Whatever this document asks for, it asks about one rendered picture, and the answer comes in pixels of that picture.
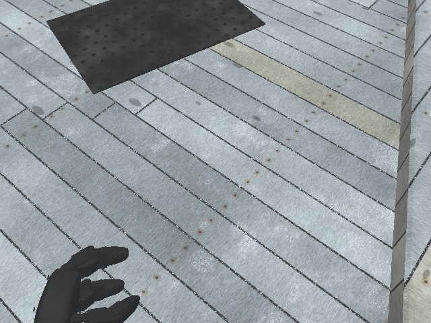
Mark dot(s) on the robot left hand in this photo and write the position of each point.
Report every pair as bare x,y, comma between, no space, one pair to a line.
65,295

